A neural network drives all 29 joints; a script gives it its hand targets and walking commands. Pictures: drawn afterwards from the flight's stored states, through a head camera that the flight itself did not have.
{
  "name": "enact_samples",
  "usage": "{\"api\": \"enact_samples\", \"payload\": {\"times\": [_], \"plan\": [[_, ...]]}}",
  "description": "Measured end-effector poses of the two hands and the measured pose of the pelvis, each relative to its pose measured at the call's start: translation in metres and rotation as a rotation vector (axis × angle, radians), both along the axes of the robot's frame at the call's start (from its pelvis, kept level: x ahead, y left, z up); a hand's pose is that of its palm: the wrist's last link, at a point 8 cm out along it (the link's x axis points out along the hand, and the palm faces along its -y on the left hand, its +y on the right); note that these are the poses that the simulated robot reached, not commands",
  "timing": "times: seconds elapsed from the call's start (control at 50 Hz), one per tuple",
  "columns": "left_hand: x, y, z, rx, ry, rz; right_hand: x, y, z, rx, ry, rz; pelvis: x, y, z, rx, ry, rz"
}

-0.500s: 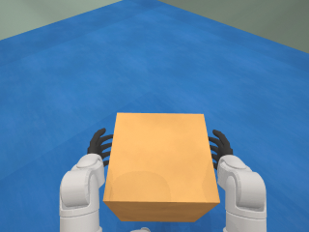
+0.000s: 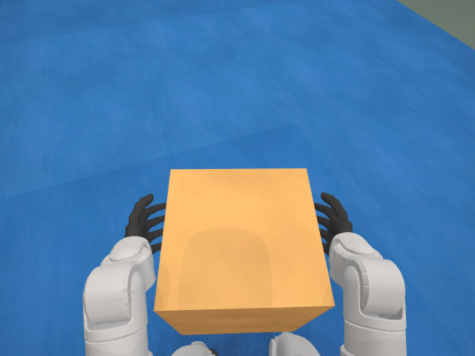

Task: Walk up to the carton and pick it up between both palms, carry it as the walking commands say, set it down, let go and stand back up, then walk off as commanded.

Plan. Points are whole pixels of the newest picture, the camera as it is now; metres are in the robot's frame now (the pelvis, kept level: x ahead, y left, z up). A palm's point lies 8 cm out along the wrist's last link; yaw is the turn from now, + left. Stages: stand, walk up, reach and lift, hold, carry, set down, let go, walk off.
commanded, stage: carry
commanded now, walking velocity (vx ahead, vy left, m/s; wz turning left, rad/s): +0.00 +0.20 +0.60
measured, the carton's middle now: (238, 259) +0.27 +0.01 -0.01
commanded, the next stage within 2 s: none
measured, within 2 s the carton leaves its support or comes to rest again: neither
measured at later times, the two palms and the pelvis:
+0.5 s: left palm out of the picture +0.18 +0.39 +0.09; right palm (173, 241) +0.26 +0.10 +0.09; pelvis -0.04 +0.17 +0.00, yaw +18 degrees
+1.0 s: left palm out of the picture +0.02 +0.55 +0.11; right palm (2, 299) +0.18 +0.30 +0.09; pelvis -0.12 +0.29 +0.02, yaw +35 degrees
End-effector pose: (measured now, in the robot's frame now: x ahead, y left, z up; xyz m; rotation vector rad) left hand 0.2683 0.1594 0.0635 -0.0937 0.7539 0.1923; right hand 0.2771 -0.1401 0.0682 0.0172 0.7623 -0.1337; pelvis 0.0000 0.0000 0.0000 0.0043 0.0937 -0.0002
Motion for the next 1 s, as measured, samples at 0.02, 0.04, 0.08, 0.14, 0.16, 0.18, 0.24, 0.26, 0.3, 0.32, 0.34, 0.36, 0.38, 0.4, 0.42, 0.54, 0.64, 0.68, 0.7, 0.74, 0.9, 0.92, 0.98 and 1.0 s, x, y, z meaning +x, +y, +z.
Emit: {"api": "enact_samples", "payload": {"times": [0.02, 0.04, 0.08, 0.14, 0.16, 0.18, 0.24, 0.26, 0.3, 0.32, 0.34, 0.36, 0.38, 0.4, 0.42, 0.54, 0.64, 0.68, 0.7, 0.74, 0.9, 0.92, 0.98, 1.0], "plan": [[-0.002, 0.007, 0.003, 0.007, -0.013, 0.007, 0.000, 0.007, 0.001, 0.007, -0.013, 0.007, -0.001, 0.005, 0.000, 0.002, 0.001, 0.011], [-0.004, 0.013, 0.007, 0.015, -0.025, 0.012, -0.001, 0.013, 0.002, 0.014, -0.026, 0.013, -0.002, 0.011, -0.001, 0.004, 0.002, 0.022], [-0.007, 0.024, 0.013, 0.035, -0.044, 0.017, -0.003, 0.025, 0.002, 0.032, -0.044, 0.019, -0.005, 0.021, -0.002, 0.008, 0.003, 0.042], [-0.013, 0.039, 0.021, 0.074, -0.055, 0.015, -0.008, 0.039, 0.000, 0.065, -0.058, 0.023, -0.007, 0.036, -0.004, 0.004, 0.000, 0.070], [-0.016, 0.044, 0.023, 0.087, -0.051, 0.013, -0.010, 0.045, 0.000, 0.074, -0.053, 0.024, -0.009, 0.042, -0.003, -0.004, -0.006, 0.082], [-0.020, 0.050, 0.025, 0.089, -0.042, 0.018, -0.013, 0.051, 0.001, 0.073, -0.044, 0.033, -0.009, 0.046, 0.000, 0.000, -0.007, 0.099], [-0.037, 0.073, 0.030, 0.085, -0.015, 0.051, -0.017, 0.074, 0.010, 0.067, -0.018, 0.068, -0.013, 0.060, 0.011, 0.019, -0.020, 0.142], [-0.042, 0.081, 0.033, 0.087, -0.013, 0.064, -0.017, 0.083, 0.013, 0.069, -0.017, 0.082, -0.014, 0.066, 0.013, 0.025, -0.023, 0.153], [-0.050, 0.099, 0.039, 0.091, -0.021, 0.092, -0.015, 0.103, 0.020, 0.073, -0.025, 0.109, -0.018, 0.078, 0.017, 0.040, -0.026, 0.178], [-0.054, 0.110, 0.042, 0.090, -0.029, 0.107, -0.014, 0.113, 0.024, 0.073, -0.033, 0.123, -0.020, 0.084, 0.018, 0.047, -0.026, 0.190], [-0.057, 0.120, 0.044, 0.089, -0.038, 0.122, -0.013, 0.125, 0.027, 0.073, -0.042, 0.137, -0.022, 0.092, 0.018, 0.053, -0.025, 0.204], [-0.061, 0.132, 0.045, 0.087, -0.046, 0.137, -0.012, 0.137, 0.029, 0.072, -0.051, 0.151, -0.024, 0.100, 0.018, 0.057, -0.024, 0.218], [-0.065, 0.144, 0.045, 0.084, -0.053, 0.152, -0.012, 0.150, 0.031, 0.070, -0.058, 0.164, -0.027, 0.109, 0.017, 0.060, -0.022, 0.232], [-0.069, 0.157, 0.044, 0.080, -0.059, 0.166, -0.012, 0.164, 0.032, 0.067, -0.063, 0.177, -0.029, 0.118, 0.016, 0.061, -0.021, 0.247], [-0.073, 0.171, 0.043, 0.075, -0.063, 0.180, -0.012, 0.179, 0.032, 0.062, -0.067, 0.190, -0.031, 0.128, 0.014, 0.060, -0.019, 0.263], [-0.108, 0.259, 0.009, 0.012, -0.050, 0.291, -0.019, 0.276, 0.013, 0.004, -0.053, 0.298, -0.048, 0.188, -0.006, 0.027, -0.009, 0.333], [-0.151, 0.302, -0.005, -0.013, 0.018, 0.382, -0.037, 0.328, 0.001, -0.019, 0.014, 0.388, -0.067, 0.213, 0.000, 0.001, -0.006, 0.383], [-0.163, 0.315, -0.001, 0.000, 0.007, 0.404, -0.044, 0.343, 0.001, -0.006, 0.004, 0.410, -0.075, 0.222, 0.000, 0.004, -0.005, 0.408], [-0.168, 0.320, 0.002, 0.009, -0.002, 0.412, -0.047, 0.350, 0.001, 0.003, -0.006, 0.418, -0.078, 0.227, 0.000, 0.006, -0.005, 0.420], [-0.176, 0.331, 0.009, 0.031, -0.020, 0.424, -0.053, 0.361, 0.003, 0.024, -0.024, 0.431, -0.084, 0.236, -0.001, 0.010, -0.003, 0.441], [-0.212, 0.362, 0.034, 0.105, -0.015, 0.448, -0.080, 0.398, 0.009, 0.083, -0.024, 0.466, -0.105, 0.268, 0.007, 0.023, -0.013, 0.537], [-0.220, 0.367, 0.036, 0.101, -0.007, 0.461, -0.083, 0.405, 0.013, 0.080, -0.016, 0.480, -0.108, 0.271, 0.011, 0.032, -0.017, 0.552], [-0.242, 0.384, 0.046, 0.106, -0.001, 0.504, -0.092, 0.429, 0.023, 0.086, -0.010, 0.522, -0.118, 0.283, 0.020, 0.058, -0.025, 0.589], [-0.249, 0.390, 0.049, 0.109, -0.006, 0.520, -0.095, 0.438, 0.026, 0.091, -0.015, 0.536, -0.122, 0.288, 0.021, 0.067, -0.026, 0.601]]}}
